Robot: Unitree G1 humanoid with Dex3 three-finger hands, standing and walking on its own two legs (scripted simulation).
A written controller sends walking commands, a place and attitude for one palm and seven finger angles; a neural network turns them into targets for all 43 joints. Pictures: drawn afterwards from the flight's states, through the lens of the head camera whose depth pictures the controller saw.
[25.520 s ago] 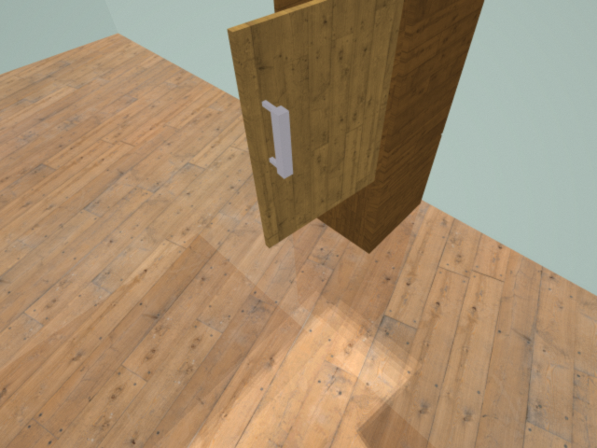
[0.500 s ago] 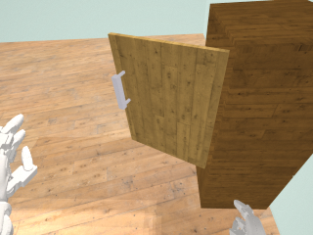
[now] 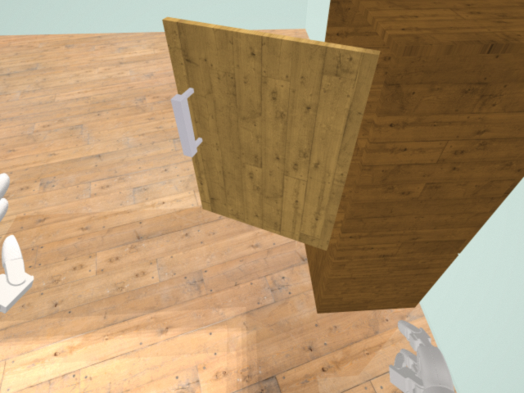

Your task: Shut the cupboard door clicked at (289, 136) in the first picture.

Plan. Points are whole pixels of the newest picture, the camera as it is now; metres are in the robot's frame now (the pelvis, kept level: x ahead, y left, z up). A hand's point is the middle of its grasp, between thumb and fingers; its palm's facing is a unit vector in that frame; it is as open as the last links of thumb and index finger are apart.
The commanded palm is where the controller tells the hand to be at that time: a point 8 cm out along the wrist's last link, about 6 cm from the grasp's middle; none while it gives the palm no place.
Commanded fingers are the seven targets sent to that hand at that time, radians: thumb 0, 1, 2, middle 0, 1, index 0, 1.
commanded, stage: step back with the hand held close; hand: left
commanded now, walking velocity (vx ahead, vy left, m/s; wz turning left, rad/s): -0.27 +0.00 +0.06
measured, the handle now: (190, 122) +0.70 +0.21 +0.03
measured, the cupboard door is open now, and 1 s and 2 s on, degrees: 64 64 64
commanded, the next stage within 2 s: stop stepping back and stand still in 0.68 s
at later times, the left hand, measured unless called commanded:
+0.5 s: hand out of the picture +0.10 +0.27 +0.17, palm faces +0.51 -0.75 -0.41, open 7.4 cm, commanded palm +0.02 +0.31 +0.18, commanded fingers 0.00 0.90 0.90 -0.20 -0.30 -0.20 -0.30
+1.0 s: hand out of the picture +0.01 +0.27 +0.17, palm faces +0.40 -0.80 -0.45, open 7.4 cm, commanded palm -0.05 +0.30 +0.18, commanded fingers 0.00 0.90 0.90 -0.20 -0.30 -0.20 -0.30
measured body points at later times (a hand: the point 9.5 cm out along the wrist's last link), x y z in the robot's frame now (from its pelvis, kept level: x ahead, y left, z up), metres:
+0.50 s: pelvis -0.09 +0.00 -0.02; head -0.08 +0.01 +0.43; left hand +0.06 +0.31 +0.19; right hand +0.08 -0.25 -0.10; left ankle -0.05 +0.11 -0.73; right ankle +0.03 -0.13 -0.73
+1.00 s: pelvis -0.19 +0.00 +0.00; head -0.20 +0.03 +0.45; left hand -0.02 +0.31 +0.20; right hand -0.04 -0.25 -0.07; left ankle -0.16 +0.11 -0.73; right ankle -0.18 -0.13 -0.73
